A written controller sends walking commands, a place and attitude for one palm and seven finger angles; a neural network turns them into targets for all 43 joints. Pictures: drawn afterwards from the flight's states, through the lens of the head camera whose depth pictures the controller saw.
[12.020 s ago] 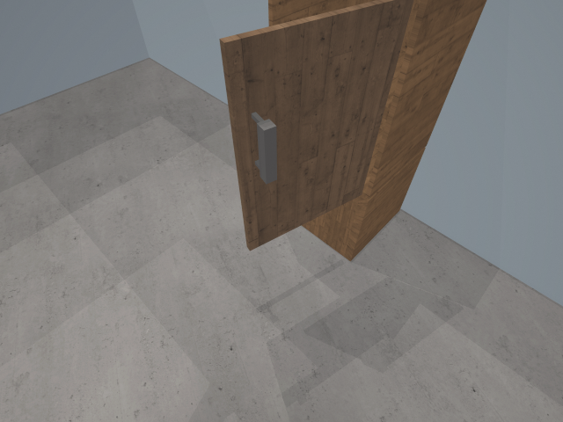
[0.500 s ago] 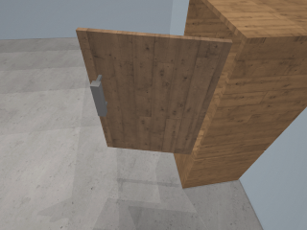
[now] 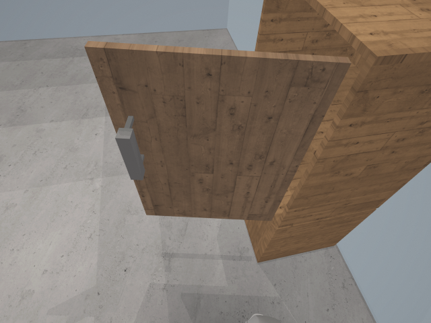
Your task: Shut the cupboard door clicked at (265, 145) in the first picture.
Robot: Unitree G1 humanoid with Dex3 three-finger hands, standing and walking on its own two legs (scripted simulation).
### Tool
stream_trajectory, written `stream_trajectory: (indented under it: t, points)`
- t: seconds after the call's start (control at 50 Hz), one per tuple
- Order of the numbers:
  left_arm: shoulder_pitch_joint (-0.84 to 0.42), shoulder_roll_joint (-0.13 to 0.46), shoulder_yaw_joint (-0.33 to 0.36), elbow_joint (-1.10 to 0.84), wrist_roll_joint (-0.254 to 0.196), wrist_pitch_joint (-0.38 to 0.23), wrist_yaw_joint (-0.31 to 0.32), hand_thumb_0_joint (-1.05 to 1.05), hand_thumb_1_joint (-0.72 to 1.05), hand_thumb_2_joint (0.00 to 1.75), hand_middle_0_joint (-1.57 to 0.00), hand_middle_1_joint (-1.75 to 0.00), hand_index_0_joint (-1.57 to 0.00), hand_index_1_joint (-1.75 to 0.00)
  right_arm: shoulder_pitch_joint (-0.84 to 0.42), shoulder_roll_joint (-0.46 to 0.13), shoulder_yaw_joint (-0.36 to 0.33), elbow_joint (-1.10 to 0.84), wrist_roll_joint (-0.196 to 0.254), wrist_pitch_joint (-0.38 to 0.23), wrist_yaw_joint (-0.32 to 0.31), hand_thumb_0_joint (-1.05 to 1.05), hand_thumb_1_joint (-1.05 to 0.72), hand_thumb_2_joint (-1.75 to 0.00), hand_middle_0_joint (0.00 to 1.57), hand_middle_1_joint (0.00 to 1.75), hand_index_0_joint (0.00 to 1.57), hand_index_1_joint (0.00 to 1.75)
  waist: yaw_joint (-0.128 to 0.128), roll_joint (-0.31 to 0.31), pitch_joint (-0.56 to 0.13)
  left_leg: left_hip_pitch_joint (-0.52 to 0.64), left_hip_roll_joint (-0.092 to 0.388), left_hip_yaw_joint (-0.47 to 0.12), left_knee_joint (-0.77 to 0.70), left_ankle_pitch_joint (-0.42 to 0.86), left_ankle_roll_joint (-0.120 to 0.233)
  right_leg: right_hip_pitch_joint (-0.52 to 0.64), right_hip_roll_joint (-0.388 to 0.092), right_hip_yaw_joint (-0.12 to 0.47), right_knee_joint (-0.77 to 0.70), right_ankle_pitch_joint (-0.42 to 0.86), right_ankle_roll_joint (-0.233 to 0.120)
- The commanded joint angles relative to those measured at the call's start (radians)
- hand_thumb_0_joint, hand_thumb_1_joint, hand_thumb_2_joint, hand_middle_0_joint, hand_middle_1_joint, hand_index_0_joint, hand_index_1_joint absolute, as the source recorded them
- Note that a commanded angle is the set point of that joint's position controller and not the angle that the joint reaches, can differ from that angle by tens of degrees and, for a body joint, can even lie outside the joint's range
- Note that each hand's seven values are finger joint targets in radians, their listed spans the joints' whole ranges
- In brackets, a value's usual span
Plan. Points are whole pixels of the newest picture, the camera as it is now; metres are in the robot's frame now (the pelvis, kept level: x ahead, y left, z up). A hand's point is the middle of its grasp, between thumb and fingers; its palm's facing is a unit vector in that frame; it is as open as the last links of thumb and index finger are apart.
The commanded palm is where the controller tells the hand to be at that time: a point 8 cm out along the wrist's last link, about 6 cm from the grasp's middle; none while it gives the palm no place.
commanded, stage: come to a stop and stand still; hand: left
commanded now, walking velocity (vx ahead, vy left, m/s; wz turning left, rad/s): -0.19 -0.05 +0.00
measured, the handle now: (134, 148) +0.45 +0.18 +0.04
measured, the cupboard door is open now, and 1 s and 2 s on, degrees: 76 76 76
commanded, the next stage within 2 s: look again from close up in 1.62 s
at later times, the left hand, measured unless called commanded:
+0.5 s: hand out of the picture +0.05 +0.22 -0.15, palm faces +0.04 -0.96 -0.27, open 7.3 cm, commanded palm none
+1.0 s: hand out of the picture -0.10 +0.17 -0.16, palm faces +0.03 -0.98 -0.21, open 7.4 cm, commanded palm none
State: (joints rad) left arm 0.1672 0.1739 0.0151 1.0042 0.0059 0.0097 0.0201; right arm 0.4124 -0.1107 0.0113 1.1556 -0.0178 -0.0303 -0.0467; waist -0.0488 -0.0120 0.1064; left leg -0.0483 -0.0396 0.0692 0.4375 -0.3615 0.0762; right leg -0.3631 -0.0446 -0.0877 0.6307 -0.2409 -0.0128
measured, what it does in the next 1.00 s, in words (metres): steps on the spot: right foot, then right foot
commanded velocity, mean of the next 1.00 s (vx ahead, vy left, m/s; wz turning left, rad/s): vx -0.02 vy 0.01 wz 0.00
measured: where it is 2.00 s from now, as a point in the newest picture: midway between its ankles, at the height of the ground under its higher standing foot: outside the picture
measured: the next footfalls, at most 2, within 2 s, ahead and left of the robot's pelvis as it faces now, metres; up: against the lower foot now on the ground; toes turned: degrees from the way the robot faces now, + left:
right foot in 0.02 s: +0.11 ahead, -0.14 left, +0.00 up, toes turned -5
right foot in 0.54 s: +0.01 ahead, -0.09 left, +0.01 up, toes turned -1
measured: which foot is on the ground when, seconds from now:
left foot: down 0.00-1.00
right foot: up 0.00-0.00, down 0.02-0.24, up 0.26-0.52, down 0.54-1.00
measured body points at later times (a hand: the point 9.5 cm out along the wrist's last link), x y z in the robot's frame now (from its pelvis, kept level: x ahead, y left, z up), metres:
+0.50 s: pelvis -0.03 +0.03 +0.00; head -0.04 +0.01 +0.45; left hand +0.05 +0.27 -0.13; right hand +0.01 -0.21 -0.16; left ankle -0.03 +0.09 -0.74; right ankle -0.04 -0.09 -0.71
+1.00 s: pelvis -0.10 +0.00 +0.00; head -0.10 -0.03 +0.45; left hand -0.10 +0.22 -0.15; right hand -0.15 -0.22 -0.17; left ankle -0.03 +0.09 -0.73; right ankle -0.03 -0.09 -0.73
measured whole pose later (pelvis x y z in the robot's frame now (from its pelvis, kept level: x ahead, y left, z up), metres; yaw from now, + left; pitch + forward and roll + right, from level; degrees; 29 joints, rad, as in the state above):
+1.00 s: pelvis -0.10 +0.00 +0.00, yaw -1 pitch -2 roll +1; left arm 0.36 0.11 0.02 1.04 0.02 0.02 0.02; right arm 0.41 -0.17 -0.02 1.06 -0.03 0.03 -0.02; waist -0.02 0.05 0.02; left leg -0.30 -0.03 0.08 0.50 -0.27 0.04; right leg -0.33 0.02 0.00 0.55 -0.29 -0.06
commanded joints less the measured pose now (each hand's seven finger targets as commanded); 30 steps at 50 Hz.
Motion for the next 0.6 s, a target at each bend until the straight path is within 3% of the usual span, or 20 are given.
stream_trajectory:
  t: [0.0,0.04,0.06,0.1,0.14,0.18,0.2,0.22,0.24,0.26,0.28,0.32,0.36,0.42,0.46,0.48,0.5,0.52,0.56,0.58]
  points:
    - [0.204,0.131,0.046,-0.005,0.005,-0.019,0.022,0.0,0.9,0.9,-0.2,-0.3,-0.2,-0.3,0.031,-0.15,-0.06,-0.064,0.02,-0.003,-0.023,0.0,-0.9,-0.9,0.2,0.3,0.2,0.3,0.089,0.016,-0.126,-0.21,0.141,-0.081,0.191,0.695,-0.077,0.348,-0.128,0.155,-0.05,0.753,-0.096]
    - [0.201,0.16,0.049,0.004,0.003,-0.019,0.027,0.0,0.9,0.9,-0.2,-0.3,-0.2,-0.3,0.049,-0.092,-0.074,-0.063,0.028,0.02,-0.016,0.0,-0.9,-0.9,0.2,0.3,0.2,0.3,0.063,-0.058,-0.119,-0.299,0.029,-0.036,0.332,0.03,-0.112,0.306,-0.331,0.252,-0.074,0.982,-0.245]
    - [0.175,0.153,0.055,-0.012,0.008,-0.021,0.032,0.0,0.9,0.9,-0.2,-0.3,-0.2,-0.3,0.039,-0.066,-0.073,-0.068,0.025,0.028,-0.015,0.0,-0.9,-0.9,0.2,0.3,0.2,0.3,0.06,-0.1,-0.116,-0.312,0.035,-0.043,0.405,-0.197,-0.099,0.278,-0.365,0.282,-0.12,0.984,-0.278]
    - [0.087,0.142,0.054,-0.052,0.02,-0.014,0.04,0.0,0.9,0.9,-0.2,-0.3,-0.2,-0.3,0.002,-0.051,-0.074,-0.077,0.022,0.04,-0.006,0.0,-0.9,-0.9,0.2,0.3,0.2,0.3,0.046,-0.165,-0.112,-0.273,0.063,-0.077,0.428,-0.267,-0.083,0.156,-0.328,0.274,-0.174,0.756,-0.261]
    - [0.021,0.138,0.058,-0.086,0.02,-0.002,0.038,0.0,0.9,0.9,-0.2,-0.3,-0.2,-0.3,0.051,-0.049,-0.08,-0.072,0.021,0.042,0.001,0.0,-0.9,-0.9,0.2,0.3,0.2,0.3,0.006,-0.181,-0.136,-0.22,0.062,-0.044,0.303,-0.141,-0.085,0.103,-0.283,0.237,-0.151,0.585,-0.21]
    - [-0.018,0.125,0.059,-0.109,0.009,0.009,0.033,0.0,0.9,0.9,-0.2,-0.3,-0.2,-0.3,0.114,-0.05,-0.078,-0.051,0.014,0.032,0.006,0.0,-0.9,-0.9,0.2,0.3,0.2,0.3,-0.024,-0.081,-0.151,-0.081,0.063,-0.013,0.087,0.105,-0.084,-0.011,-0.196,0.172,-0.071,0.309,-0.119]
    - [-0.023,0.09,0.053,-0.132,0.002,0.019,0.027,0.0,0.9,0.9,-0.2,-0.3,-0.2,-0.3,0.093,-0.096,-0.083,-0.07,0.005,0.027,0.007,0.0,-0.9,-0.9,0.2,0.3,0.2,0.3,-0.017,0.086,-0.116,-0.097,0.165,-0.167,-0.021,0.109,-0.037,-0.109,-0.092,0.107,0.013,0.057,-0.049]
    - [-0.047,0.045,0.049,-0.152,-0.003,0.029,0.024,0.0,0.9,0.9,-0.2,-0.3,-0.2,-0.3,0.015,-0.151,-0.092,-0.115,-0.01,0.023,0.006,0.0,-0.9,-0.9,0.2,0.3,0.2,0.3,-0.008,0.293,-0.036,-0.263,0.337,-0.362,-0.198,0.122,0.052,-0.117,0.027,0.02,0.17,-0.205,0.023]
    - [-0.073,0.061,0.053,-0.149,0.007,0.04,0.031,0.0,0.9,0.9,-0.2,-0.3,-0.2,-0.3,-0.059,-0.168,-0.092,-0.143,-0.018,0.021,0.01,0.0,-0.9,-0.9,0.2,0.3,0.2,0.3,-0.004,0.28,0.011,-0.37,0.386,-0.416,-0.237,0.214,0.112,-0.067,0.026,0.112,0.337,-0.272,0.017]
    - [-0.036,0.072,0.057,-0.141,0.011,0.042,0.032,0.0,0.9,0.9,-0.2,-0.3,-0.2,-0.3,-0.103,-0.153,-0.084,-0.161,-0.015,0.015,0.006,0.0,-0.9,-0.9,0.2,0.3,0.2,0.3,0.03,0.221,0.011,-0.385,0.377,-0.384,-0.221,0.32,0.129,-0.064,0.009,0.163,0.402,-0.25,0.014]
    - [0.092,0.099,0.031,-0.072,0.011,0.017,0.05,0.0,0.9,0.9,-0.2,-0.3,-0.2,-0.3,-0.152,-0.24,-0.098,-0.194,0.01,0.003,0.01,0.0,-0.9,-0.9,0.2,0.3,0.2,0.3,0.053,0.277,-0.229,-0.097,0.3,-0.18,0.084,0.923,0.07,-0.1,-0.013,0.135,0.365,-0.26,-0.01]
    - [0.024,0.061,0.034,-0.11,0.008,-0.005,0.037,0.0,0.9,0.9,-0.2,-0.3,-0.2,-0.3,-0.051,-0.179,-0.075,-0.229,-0.004,-0.005,0.007,0.0,-0.9,-0.9,0.2,0.3,0.2,0.3,0.023,0.376,-0.318,0.172,0.283,-0.17,0.093,1.375,0.011,-0.168,0.04,0.042,0.348,-0.24,-0.008]
    - [-0.034,0.036,0.021,-0.112,0.008,-0.011,0.033,0.0,0.9,0.9,-0.2,-0.3,-0.2,-0.3,0.024,-0.169,-0.063,-0.221,-0.01,0.007,0.0,0.0,-0.9,-0.9,0.2,0.3,0.2,0.3,-0.016,0.233,-0.215,0.186,0.287,-0.177,0.094,1.413,0.018,-0.202,0.048,0.01,0.323,-0.314,-0.021]
    - [0.03,0.021,0.021,-0.098,0.0,-0.006,0.027,0.0,0.9,0.9,-0.2,-0.3,-0.2,-0.3,-0.026,-0.197,-0.067,-0.248,-0.007,0.014,0.005,0.0,-0.9,-0.9,0.2,0.3,0.2,0.3,0.033,0.049,-0.107,0.003,0.287,-0.163,0.035,1.037,0.073,-0.044,0.029,0.019,0.136,-0.229,-0.021]
    - [0.113,0.024,0.019,-0.072,0.003,-0.009,0.02,0.0,0.9,0.9,-0.2,-0.3,-0.2,-0.3,-0.099,-0.183,-0.056,-0.272,-0.003,0.013,0.008,0.0,-0.9,-0.9,0.2,0.3,0.2,0.3,0.082,0.054,-0.068,-0.142,0.235,-0.136,0.02,0.616,0.05,0.099,0.022,0.05,-0.092,-0.062,-0.025]
    - [0.13,0.053,0.014,-0.066,0.005,-0.02,0.017,0.0,0.9,0.9,-0.2,-0.3,-0.2,-0.3,-0.105,-0.162,-0.051,-0.277,0.005,0.015,0.01,0.0,-0.9,-0.9,0.2,0.3,0.2,0.3,0.071,0.011,-0.06,-0.191,0.185,-0.124,0.023,0.344,0.009,0.122,-0.02,0.153,-0.202,-0.005,-0.049]
    - [0.124,0.096,0.014,-0.07,0.009,-0.027,0.018,0.0,0.9,0.9,-0.2,-0.3,-0.2,-0.3,-0.101,-0.134,-0.046,-0.281,0.007,0.021,0.015,0.0,-0.9,-0.9,0.2,0.3,0.2,0.3,0.052,-0.077,-0.038,-0.223,0.128,-0.079,0.054,0.083,-0.03,0.081,-0.124,0.291,-0.278,-0.006,-0.096]
    - [0.076,0.133,0.01,-0.081,0.01,-0.025,0.016,0.0,0.9,0.9,-0.2,-0.3,-0.2,-0.3,-0.067,-0.121,-0.042,-0.274,0.004,0.03,0.022,0.0,-0.9,-0.9,0.2,0.3,0.2,0.3,0.013,-0.093,-0.022,-0.178,0.081,-0.06,0.066,-0.033,-0.05,-0.017,-0.182,0.343,-0.325,-0.134,-0.14]
    - [0.035,0.137,0.009,-0.101,0.013,-0.006,0.013,0.0,0.9,0.9,-0.2,-0.3,-0.2,-0.3,-0.017,-0.12,-0.045,-0.245,-0.01,0.034,0.033,0.0,-0.9,-0.9,0.2,0.3,0.2,0.3,-0.013,0.032,-0.015,-0.08,0.074,-0.084,-0.009,-0.058,-0.04,-0.173,-0.109,0.278,-0.298,-0.427,-0.109]
    - [0.042,0.131,0.01,-0.101,0.013,-0.004,0.013,0.0,0.9,0.9,-0.2,-0.3,-0.2,-0.3,-0.021,-0.14,-0.049,-0.241,-0.01,0.041,0.03,0.0,-0.9,-0.9,0.2,0.3,0.2,0.3,-0.006,-0.053,-0.001,-0.14,0.099,-0.107,-0.021,-0.107,-0.03,-0.145,-0.06,0.247,-0.281,-0.421,-0.081]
